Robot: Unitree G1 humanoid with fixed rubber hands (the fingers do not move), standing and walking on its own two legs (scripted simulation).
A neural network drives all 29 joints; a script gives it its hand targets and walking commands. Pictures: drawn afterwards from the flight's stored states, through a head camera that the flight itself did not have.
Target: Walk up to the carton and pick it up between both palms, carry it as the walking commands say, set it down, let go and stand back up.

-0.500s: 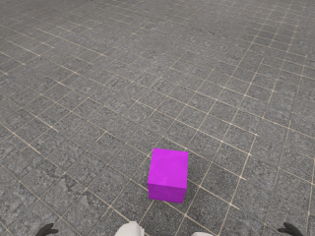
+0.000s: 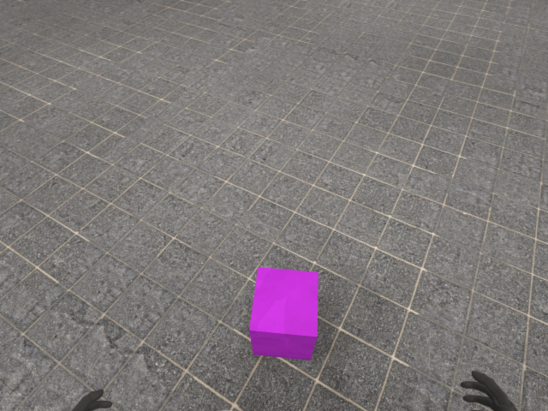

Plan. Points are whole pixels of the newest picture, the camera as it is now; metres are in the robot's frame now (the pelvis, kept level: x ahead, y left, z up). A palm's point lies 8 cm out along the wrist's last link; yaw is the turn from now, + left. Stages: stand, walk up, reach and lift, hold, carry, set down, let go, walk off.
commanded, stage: walk up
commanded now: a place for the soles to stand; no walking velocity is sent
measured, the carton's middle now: (284, 314) +0.50 +0.00 -0.64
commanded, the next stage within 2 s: none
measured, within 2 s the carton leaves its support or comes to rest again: neither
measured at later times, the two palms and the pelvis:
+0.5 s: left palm out of the picture +0.13 +0.31 -0.09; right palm out of the picture +0.11 -0.31 -0.09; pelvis +0.01 +0.01 +0.01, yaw -3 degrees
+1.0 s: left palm (76, 391) +0.16 +0.33 -0.10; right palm out of the picture +0.13 -0.31 -0.10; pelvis +0.05 +0.01 +0.00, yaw -4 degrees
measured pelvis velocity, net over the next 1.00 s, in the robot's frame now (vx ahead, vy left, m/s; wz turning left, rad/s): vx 0.05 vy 0.01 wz -0.07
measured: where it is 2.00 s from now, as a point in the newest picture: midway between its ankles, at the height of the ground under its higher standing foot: outside the picture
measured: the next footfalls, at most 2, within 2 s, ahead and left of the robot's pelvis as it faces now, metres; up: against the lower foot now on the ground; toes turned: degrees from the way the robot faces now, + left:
none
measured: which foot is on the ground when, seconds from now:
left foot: down 0.00-1.00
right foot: down 0.00-1.00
